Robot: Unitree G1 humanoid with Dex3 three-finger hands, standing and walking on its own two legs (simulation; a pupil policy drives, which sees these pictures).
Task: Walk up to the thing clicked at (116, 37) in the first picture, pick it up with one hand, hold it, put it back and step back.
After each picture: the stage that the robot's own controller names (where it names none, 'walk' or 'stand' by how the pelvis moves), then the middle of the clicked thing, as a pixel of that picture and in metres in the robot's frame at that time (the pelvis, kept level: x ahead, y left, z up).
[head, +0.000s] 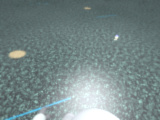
stand; (116, 37) +2.16 -0.73 -0.72
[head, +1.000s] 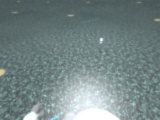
walk; (101, 40) +2.10 -0.18 -0.69
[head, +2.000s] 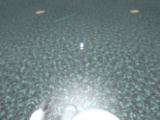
walk; (81, 46) +1.51 +0.24 -0.71
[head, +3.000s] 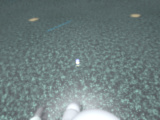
walk; (77, 62) +1.03 +0.29 -0.72
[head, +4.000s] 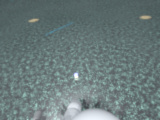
walk; (76, 76) +0.69 +0.26 -0.72
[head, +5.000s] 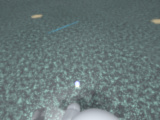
walk; (77, 84) +0.51 +0.18 -0.71
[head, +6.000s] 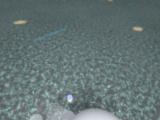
stand; (69, 98) +0.36 +0.19 -0.71
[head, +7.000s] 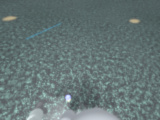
stand; (68, 98) +0.30 +0.20 -0.71
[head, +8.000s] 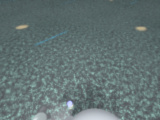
stand; (70, 104) +0.29 +0.21 -0.72
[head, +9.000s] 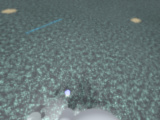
stand; (67, 93) +0.35 +0.19 -0.71
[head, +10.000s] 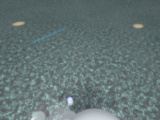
stand; (70, 100) +0.32 +0.21 -0.72
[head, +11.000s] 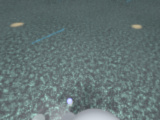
stand; (69, 102) +0.31 +0.20 -0.72
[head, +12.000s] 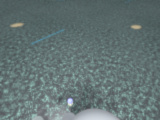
stand; (70, 102) +0.31 +0.19 -0.72
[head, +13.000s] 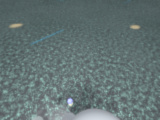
stand; (70, 102) +0.32 +0.19 -0.72
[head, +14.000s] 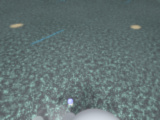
go down; (70, 102) +0.31 +0.19 -0.72
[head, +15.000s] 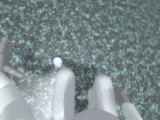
go down; (58, 62) +0.38 +0.26 -0.31
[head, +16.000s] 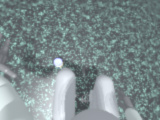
approach; (58, 63) +0.38 +0.27 -0.30
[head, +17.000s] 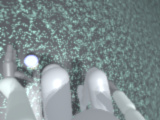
close in; (32, 62) +0.33 +0.31 -0.21
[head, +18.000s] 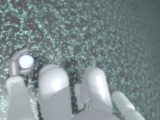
close; (26, 63) +0.34 +0.31 -0.21
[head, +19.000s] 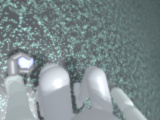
lift; (26, 63) +0.32 +0.31 -0.22
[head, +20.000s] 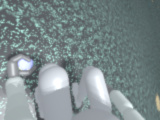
lift; (25, 65) +0.32 +0.30 -0.22
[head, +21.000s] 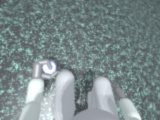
lift; (49, 69) +0.30 +0.28 -0.07
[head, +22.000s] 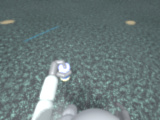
hold; (64, 72) +0.33 +0.17 +0.05
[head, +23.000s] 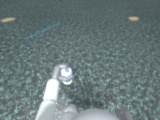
hold; (66, 75) +0.32 +0.16 +0.00
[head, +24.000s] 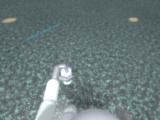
hold; (66, 75) +0.32 +0.17 +0.00
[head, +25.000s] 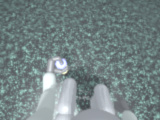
crouch; (62, 66) +0.36 +0.21 -0.08
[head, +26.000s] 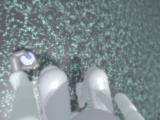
lower; (29, 61) +0.34 +0.30 -0.22
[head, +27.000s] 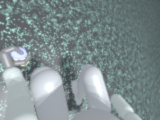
lower; (21, 57) +0.38 +0.31 -0.22
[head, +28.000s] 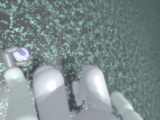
lower; (23, 57) +0.37 +0.31 -0.22
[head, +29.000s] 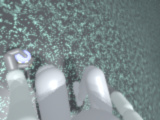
lower; (24, 59) +0.36 +0.31 -0.22
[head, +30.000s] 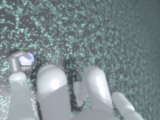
loosen; (27, 61) +0.34 +0.30 -0.21
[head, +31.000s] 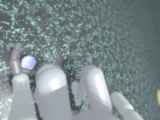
withdraw; (28, 64) +0.34 +0.28 -0.22
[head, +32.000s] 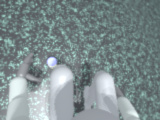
stand; (52, 63) +0.36 +0.26 -0.26
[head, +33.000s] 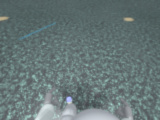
stand; (69, 100) +0.30 +0.17 -0.64
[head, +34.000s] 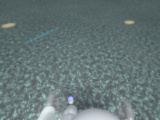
stand; (70, 100) +0.34 +0.19 -0.66
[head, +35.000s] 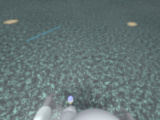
stand; (70, 99) +0.33 +0.18 -0.68
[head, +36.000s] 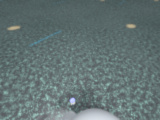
walk; (72, 101) +0.34 +0.17 -0.72
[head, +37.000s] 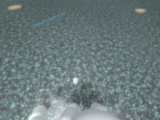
walk; (75, 81) +0.49 +0.15 -0.70
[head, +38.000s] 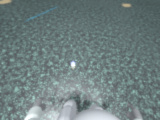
walk; (73, 65) +0.76 +0.22 -0.70
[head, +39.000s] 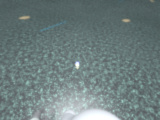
stand; (77, 65) +0.98 +0.21 -0.70
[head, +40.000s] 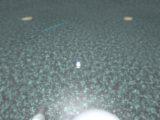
stand; (78, 65) +0.98 +0.21 -0.72
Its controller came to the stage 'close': yes
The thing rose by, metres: 0.71
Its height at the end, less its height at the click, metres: +0.00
